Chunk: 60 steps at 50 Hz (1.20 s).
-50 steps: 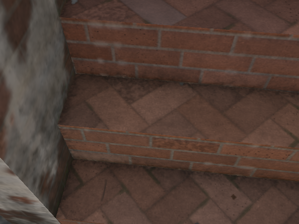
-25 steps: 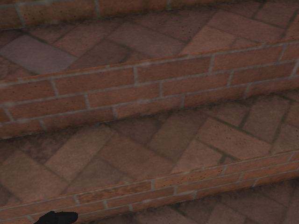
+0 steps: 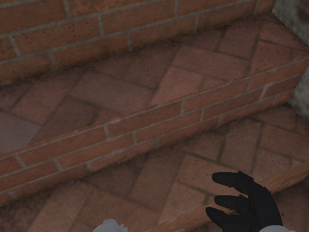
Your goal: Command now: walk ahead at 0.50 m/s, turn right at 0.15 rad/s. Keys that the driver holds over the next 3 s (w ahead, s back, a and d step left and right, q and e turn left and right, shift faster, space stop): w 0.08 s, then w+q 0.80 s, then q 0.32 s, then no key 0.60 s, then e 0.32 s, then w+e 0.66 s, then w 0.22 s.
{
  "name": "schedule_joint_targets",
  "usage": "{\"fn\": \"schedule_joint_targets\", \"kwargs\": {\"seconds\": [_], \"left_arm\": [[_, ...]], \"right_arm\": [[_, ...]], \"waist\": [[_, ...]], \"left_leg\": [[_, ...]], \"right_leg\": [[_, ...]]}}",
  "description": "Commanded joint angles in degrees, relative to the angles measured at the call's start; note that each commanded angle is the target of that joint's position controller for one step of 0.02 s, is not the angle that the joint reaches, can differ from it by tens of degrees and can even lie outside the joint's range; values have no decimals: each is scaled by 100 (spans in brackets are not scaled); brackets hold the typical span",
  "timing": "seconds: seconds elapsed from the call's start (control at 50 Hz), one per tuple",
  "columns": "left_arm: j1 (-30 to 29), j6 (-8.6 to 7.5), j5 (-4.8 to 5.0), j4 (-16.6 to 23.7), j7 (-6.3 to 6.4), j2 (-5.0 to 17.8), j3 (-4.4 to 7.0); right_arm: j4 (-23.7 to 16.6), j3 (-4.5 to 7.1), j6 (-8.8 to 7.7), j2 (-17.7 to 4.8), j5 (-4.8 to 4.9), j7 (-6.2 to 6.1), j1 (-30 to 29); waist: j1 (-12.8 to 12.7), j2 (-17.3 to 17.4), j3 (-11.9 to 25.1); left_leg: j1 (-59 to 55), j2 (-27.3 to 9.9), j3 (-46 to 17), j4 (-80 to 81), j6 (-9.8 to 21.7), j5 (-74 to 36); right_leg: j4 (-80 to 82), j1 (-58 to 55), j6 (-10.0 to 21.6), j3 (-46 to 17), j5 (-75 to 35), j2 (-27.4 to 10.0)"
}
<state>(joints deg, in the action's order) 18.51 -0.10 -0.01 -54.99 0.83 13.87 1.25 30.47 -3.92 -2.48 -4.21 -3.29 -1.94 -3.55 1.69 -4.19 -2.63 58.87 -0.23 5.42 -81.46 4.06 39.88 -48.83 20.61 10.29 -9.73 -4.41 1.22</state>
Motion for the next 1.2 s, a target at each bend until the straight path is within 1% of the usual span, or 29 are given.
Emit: {"fn": "schedule_joint_targets", "kwargs": {"seconds": [0.02,0.06,0.12,0.22,0.28,0.34,0.38,0.4,0.42,0.44,0.46,0.48,0.5,0.52,0.54,0.58,0.64,0.76,0.78,0.82,0.84,0.86,0.88,0.9,0.92,0.96,1.0,1.08,1.2], "left_arm": [[-1754,-146,48,1345,-445,-51,56],[-950,91,40,1600,-368,-763,-264],[702,353,99,836,-137,-88,-148],[579,388,137,1042,107,195,-121],[830,443,93,976,300,257,-93],[889,425,-232,542,82,-274,-234],[650,238,-229,219,-77,-452,-314],[125,63,-625,238,-156,-617,-549],[126,-95,-543,280,-299,538,-208],[561,102,-261,167,-323,1082,41],[1188,211,-179,65,-176,612,-16],[1278,201,-370,24,-8,160,-102],[1017,-161,-358,140,260,1017,90],[875,-284,-407,290,443,702,-3],[819,-297,-464,357,526,412,-94],[957,-247,-325,415,535,345,-142],[1452,-75,-328,274,575,203,-157],[1281,172,-207,536,690,352,-19],[624,239,-27,722,739,789,35],[1882,221,12,353,695,776,-40],[1807,114,3,354,563,976,-14],[798,13,88,729,453,1531,90],[-110,-119,111,1266,341,1800,194],[-1107,-263,-44,1738,114,1210,123],[-1895,-398,0,1992,-174,647,26],[-2195,-466,-157,2567,-426,-394,-225],[-997,-435,-213,2461,-443,-631,-353],[-594,-279,-182,2302,-165,-432,-401],[-1192,85,-50,2566,98,-346,-281]], "right_arm": [[894,592,284,-1083,-31,-257,1986],[1101,339,279,-230,150,-176,650],[1304,297,197,-318,85,-103,93],[676,318,32,-994,-7,-161,-621],[198,389,119,-979,155,-218,-738],[-84,308,236,-223,359,-374,-43],[-184,-30,269,961,535,-306,459],[114,-8,203,1082,682,-145,1047],[124,55,75,1097,767,111,1970],[-74,26,-21,537,795,169,1718],[-426,-23,-253,424,664,277,-68],[-440,8,-179,302,639,224,-679],[-632,31,13,40,782,145,-890],[-549,258,195,-663,679,66,-1086],[-529,335,323,-772,569,48,-1275],[-530,283,398,-484,395,-37,-1490],[-535,155,288,45,529,121,-899],[-1149,-126,90,475,319,401,-1344],[-1423,-342,77,621,410,467,-1601],[-1647,-157,102,216,446,375,-1882],[-1140,96,229,-143,298,309,-655],[-761,330,311,-715,108,237,893],[-399,644,366,-1507,48,110,1840],[135,900,443,-2145,-7,-75,2399],[170,858,361,-2270,-190,-182,2049],[702,544,247,-1297,88,-37,1861],[946,333,277,-342,321,44,844],[892,306,352,-576,226,122,744],[204,286,663,-957,144,-293,923]], "waist": [[613,1856,1760],[-642,835,75],[-1445,625,79],[-1620,1100,515],[-1242,1272,450],[-337,755,475],[-14,-844,239],[216,-900,179],[1025,-1147,243],[783,-708,57],[-58,89,-400],[-325,780,163],[-262,-533,-321],[-507,348,-508],[-674,342,-808],[-911,742,-941],[-756,145,-399],[-446,344,58],[-134,-15,110],[-280,95,1404],[-35,-514,2324],[956,-707,2734],[1407,60,2782],[1238,1927,2622],[933,1686,2422],[199,772,520],[-931,177,-125],[-1116,386,94],[-527,1184,698]], "left_leg": [[-3345,-1764,-6177,5156,1187,4344],[-902,-1431,-3762,4423,475,2890],[153,-1070,-1491,3925,232,1618],[679,-1007,-844,3658,350,1331],[207,-901,-736,2668,204,923],[182,-819,-716,585,65,877],[379,180,-130,-4140,-416,-42],[1571,920,-999,-7585,-404,108],[1796,533,-866,-8763,-572,-816],[2890,378,-862,-8306,-543,-932],[3975,-37,-1226,-7550,-409,-1514],[3800,-158,-1267,-6816,-344,-2579],[3775,-1008,-1870,-6378,-675,-2552],[3923,-866,-2033,-6181,-867,-2859],[3606,-707,-1798,-6029,-932,-2808],[3366,-527,-1433,-5534,-938,-2774],[3412,-431,-1448,-5624,-659,-2320],[2383,-633,-373,-3180,-549,-1973],[327,-425,104,-987,-141,637],[-2045,527,689,-107,228,1292],[-2959,1134,691,-280,419,792],[-3678,848,-364,372,698,619],[-4681,535,-1962,2060,1033,869],[-5465,-243,-4620,4387,1479,990],[-4519,-773,-6472,5868,1595,1746],[-2860,-489,-5448,5551,1036,927],[-1771,-165,-3733,4835,532,88],[-1670,118,-2030,4746,543,-2036],[-2418,30,-3039,4938,1113,-2480]], "right_leg": [[-6064,2985,78,-731,2233,421],[-6284,2806,-351,-69,3067,333],[-6504,1637,-1002,718,990,474],[-4526,222,-1309,1326,408,39],[-879,-408,-1009,1523,34,-474],[2225,-1333,-573,2298,-1643,-627],[4297,-1100,-407,1755,-3003,-1247],[3003,-1297,-768,1459,-3866,-1198],[1775,-837,-1082,546,-5765,-1892],[1693,-1563,-651,465,-3829,-2021],[1990,-2171,-600,371,-2134,-1990],[2431,-2555,-784,196,116,-1887],[3723,-1924,23,-2088,864,-3792],[3716,-2305,-39,-1839,954,-3638],[3669,-1957,-81,-1306,1068,-3258],[3490,-1820,-134,-624,651,-2646],[3408,-2609,-405,379,206,-2417],[3805,-2678,-556,1671,-482,-1794],[4355,-1379,-500,2209,-3181,-1796],[3094,-1863,-357,2049,-8760,-1968],[2592,-2155,55,2012,-10394,-2005],[1434,-1927,164,2190,-10336,-1904],[33,-720,109,2033,-8768,-1380],[-2002,1150,-92,1524,-1253,-300],[-5010,1686,-251,214,880,454],[-7044,3189,-256,51,1230,349],[-7380,3305,-467,144,985,39],[-6814,3304,-875,669,130,-203],[-6458,2982,-1718,937,-175,3]]}}
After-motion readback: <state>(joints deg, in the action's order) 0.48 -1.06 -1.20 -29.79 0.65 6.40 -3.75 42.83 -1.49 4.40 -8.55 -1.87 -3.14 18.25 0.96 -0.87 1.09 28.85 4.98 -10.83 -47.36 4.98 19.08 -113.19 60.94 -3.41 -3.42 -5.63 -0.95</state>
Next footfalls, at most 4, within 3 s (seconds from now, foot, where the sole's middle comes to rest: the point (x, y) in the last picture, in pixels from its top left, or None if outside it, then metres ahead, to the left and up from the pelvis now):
0.38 right None -0.05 -0.18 -0.86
0.84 left None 0.15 0.08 -0.62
1.38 right None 0.27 -0.08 -0.62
1.78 left None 0.18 0.15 -0.62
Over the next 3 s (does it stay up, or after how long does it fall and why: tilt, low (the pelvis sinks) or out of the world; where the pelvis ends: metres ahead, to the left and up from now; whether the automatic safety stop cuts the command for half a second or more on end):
stays up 0.20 0.10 0.24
